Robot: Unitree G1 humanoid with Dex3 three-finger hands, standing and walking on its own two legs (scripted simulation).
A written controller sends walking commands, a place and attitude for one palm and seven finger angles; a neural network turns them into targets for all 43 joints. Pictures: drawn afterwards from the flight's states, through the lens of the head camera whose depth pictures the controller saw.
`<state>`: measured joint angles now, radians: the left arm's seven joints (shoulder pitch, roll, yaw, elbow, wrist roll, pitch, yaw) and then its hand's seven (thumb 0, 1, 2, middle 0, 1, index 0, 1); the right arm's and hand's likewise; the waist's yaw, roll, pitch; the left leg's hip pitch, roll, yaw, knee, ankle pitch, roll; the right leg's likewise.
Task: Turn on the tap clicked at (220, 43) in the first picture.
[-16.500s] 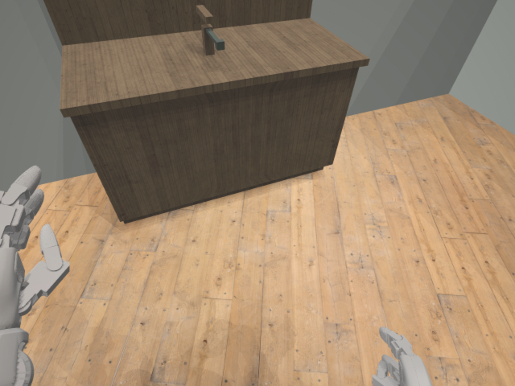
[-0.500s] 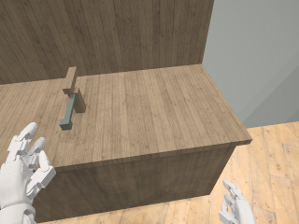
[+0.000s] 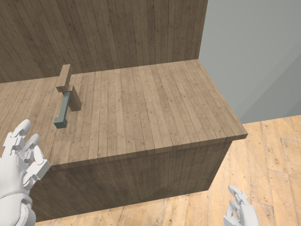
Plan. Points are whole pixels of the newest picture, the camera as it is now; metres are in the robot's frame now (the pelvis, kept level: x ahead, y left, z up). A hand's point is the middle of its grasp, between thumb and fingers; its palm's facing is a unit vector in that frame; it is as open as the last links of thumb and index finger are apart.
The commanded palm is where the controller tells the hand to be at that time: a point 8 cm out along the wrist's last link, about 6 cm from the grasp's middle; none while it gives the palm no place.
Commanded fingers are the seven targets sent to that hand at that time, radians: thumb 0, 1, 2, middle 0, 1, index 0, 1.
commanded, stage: reach beside the lever's end, fingers flat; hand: left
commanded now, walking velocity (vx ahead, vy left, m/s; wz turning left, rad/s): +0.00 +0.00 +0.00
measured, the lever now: (60, 122) +0.38 +0.34 +0.05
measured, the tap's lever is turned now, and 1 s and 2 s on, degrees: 0 0 0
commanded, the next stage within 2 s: push the lever round in 1.80 s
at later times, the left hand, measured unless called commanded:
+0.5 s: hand (45, 150) +0.25 +0.30 +0.10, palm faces +0.50 -0.86 -0.10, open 7.5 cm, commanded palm +0.21 +0.33 +0.10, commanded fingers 0.00 0.90 0.90 -0.18 -0.23 -0.18 -0.23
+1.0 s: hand (48, 137) +0.30 +0.33 +0.08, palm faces +0.52 -0.85 -0.10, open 7.7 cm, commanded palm +0.26 +0.36 +0.07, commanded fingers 0.00 0.90 0.90 -0.16 -0.17 -0.16 -0.17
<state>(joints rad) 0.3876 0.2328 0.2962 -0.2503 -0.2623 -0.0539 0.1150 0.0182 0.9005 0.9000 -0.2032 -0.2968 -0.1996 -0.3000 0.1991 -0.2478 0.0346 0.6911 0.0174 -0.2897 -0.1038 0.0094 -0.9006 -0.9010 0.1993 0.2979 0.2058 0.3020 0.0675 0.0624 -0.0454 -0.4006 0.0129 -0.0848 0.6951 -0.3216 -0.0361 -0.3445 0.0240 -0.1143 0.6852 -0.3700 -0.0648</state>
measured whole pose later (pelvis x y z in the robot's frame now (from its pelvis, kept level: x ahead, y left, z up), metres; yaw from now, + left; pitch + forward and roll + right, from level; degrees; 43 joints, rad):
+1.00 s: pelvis +0.00 +0.03 -0.01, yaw -1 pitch +7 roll -1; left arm -0.03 0.29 0.41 0.28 -0.20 -0.21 0.11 0.02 0.90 0.90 -0.17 -0.19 -0.17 -0.20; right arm 0.21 -0.25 0.02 0.70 0.00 -0.19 -0.08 0.01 -0.90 -0.90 0.20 0.30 0.21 0.30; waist 0.02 0.04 -0.06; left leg -0.55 0.00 -0.06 0.77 -0.35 -0.01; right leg -0.48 0.01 -0.09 0.74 -0.37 -0.03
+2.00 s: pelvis +0.00 +0.04 -0.02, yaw -2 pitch +12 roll -2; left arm -0.20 0.37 0.51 0.55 -0.19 -0.31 0.04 0.02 0.90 0.90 -0.15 -0.15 -0.15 -0.15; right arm 0.25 -0.26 0.01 0.68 -0.01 -0.09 -0.06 0.00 -0.90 -0.90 0.20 0.30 0.21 0.30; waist -0.01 0.03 -0.09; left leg -0.69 0.01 -0.06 0.88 -0.40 0.00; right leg -0.62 0.02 -0.08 0.82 -0.40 -0.02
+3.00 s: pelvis +0.00 +0.02 -0.02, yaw -2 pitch +10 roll -2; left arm -0.20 0.23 0.38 0.49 -0.12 -0.30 0.27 0.00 0.93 0.91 -0.15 -0.15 -0.15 -0.15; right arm 0.24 -0.25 0.00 0.69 -0.02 -0.07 -0.04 0.01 -0.90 -0.90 0.20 0.30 0.21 0.30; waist -0.02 0.04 -0.11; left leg -0.66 0.01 -0.06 0.87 -0.39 -0.01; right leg -0.60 0.02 -0.09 0.83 -0.41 -0.04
